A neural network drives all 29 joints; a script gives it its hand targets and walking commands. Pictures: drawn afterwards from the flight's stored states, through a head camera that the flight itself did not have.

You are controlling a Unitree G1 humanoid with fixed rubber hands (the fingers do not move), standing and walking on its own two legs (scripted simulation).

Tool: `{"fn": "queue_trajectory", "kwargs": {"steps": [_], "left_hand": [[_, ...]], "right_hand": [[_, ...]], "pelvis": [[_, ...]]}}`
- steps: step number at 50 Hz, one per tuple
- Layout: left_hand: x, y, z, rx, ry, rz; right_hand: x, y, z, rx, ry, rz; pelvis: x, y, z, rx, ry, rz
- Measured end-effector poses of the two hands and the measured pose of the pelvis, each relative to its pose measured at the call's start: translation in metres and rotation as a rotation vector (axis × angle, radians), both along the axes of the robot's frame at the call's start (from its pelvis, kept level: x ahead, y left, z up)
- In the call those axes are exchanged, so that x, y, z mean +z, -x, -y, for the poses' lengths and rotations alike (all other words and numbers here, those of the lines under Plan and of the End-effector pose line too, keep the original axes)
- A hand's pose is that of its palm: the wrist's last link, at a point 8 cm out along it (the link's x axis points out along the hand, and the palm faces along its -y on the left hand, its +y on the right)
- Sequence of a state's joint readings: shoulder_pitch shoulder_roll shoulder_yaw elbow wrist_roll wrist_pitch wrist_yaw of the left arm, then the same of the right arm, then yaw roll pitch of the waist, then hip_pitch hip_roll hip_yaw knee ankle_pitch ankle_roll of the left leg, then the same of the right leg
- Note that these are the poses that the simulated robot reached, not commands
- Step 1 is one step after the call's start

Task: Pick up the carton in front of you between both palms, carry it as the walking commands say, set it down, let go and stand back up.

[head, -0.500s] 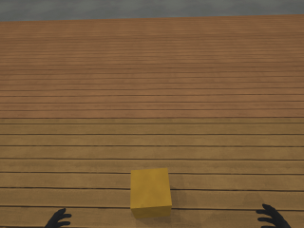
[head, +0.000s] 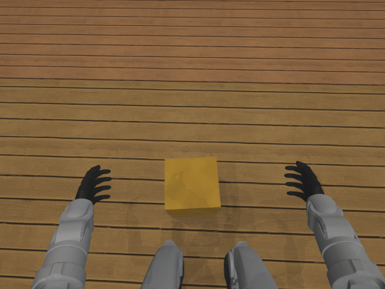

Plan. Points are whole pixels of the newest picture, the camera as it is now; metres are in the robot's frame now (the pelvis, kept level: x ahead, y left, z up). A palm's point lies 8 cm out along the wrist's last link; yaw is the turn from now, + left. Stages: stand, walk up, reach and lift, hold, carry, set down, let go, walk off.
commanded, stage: reach and lift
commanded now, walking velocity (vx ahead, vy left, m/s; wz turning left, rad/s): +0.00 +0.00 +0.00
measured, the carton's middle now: (192, 188) +0.43 +0.04 -0.58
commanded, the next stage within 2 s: none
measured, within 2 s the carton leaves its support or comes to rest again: neither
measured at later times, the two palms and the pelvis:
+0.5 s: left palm (120, 153) +0.44 +0.23 -0.16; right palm (258, 146) +0.46 -0.15 -0.16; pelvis -0.06 +0.00 -0.07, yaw +0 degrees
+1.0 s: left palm (138, 182) +0.42 +0.24 -0.40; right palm (244, 176) +0.44 -0.15 -0.41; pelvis -0.07 -0.01 -0.25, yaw +0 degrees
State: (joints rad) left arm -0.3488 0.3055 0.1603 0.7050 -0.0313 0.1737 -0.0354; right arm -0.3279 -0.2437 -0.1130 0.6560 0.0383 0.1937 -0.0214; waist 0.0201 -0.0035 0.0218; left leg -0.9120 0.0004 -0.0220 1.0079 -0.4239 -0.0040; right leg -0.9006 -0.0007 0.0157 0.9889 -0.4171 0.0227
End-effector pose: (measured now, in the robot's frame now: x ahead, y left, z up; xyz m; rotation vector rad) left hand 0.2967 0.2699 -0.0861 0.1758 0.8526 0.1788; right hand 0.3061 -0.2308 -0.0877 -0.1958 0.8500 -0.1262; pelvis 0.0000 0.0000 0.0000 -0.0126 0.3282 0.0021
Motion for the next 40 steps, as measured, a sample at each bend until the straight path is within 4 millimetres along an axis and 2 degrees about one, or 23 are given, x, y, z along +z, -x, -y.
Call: {"fn": "queue_trajectory", "kwargs": {"steps": [6,14,20,25,29,32,40], "left_hand": [[-0.022,-0.034,0.008,0.016,0.042,0.071],[-0.041,-0.089,0.02,0.029,0.095,0.151],[-0.054,-0.127,0.032,0.033,0.124,0.208],[-0.075,-0.14,0.037,0.034,0.126,0.222],[-0.103,-0.14,0.037,0.042,0.12,0.21],[-0.132,-0.137,0.037,0.05,0.116,0.192],[-0.23,-0.124,0.037,0.063,0.105,0.158]], "right_hand": [[-0.022,-0.039,-0.024,0.001,-0.041,0.067],[-0.041,-0.097,-0.055,-0.002,-0.088,0.138],[-0.054,-0.136,-0.075,0.003,-0.116,0.19],[-0.075,-0.15,-0.084,0.009,-0.12,0.2],[-0.104,-0.152,-0.084,0.006,-0.119,0.189],[-0.134,-0.149,-0.082,0.002,-0.116,0.174],[-0.232,-0.135,-0.074,0.001,-0.11,0.151]], "pelvis": [[-0.022,0.03,-0.002,-0.002,-0.001,-0.11],[-0.048,0.064,-0.004,-0.001,0.0,-0.224],[-0.064,0.07,-0.004,0.001,0.003,-0.318],[-0.069,0.063,-0.004,0.0,0.005,-0.4],[-0.08,0.053,-0.003,-0.001,0.007,-0.469],[-0.096,0.047,-0.002,-0.002,0.008,-0.519],[-0.162,0.044,0.002,-0.004,0.005,-0.596]]}}
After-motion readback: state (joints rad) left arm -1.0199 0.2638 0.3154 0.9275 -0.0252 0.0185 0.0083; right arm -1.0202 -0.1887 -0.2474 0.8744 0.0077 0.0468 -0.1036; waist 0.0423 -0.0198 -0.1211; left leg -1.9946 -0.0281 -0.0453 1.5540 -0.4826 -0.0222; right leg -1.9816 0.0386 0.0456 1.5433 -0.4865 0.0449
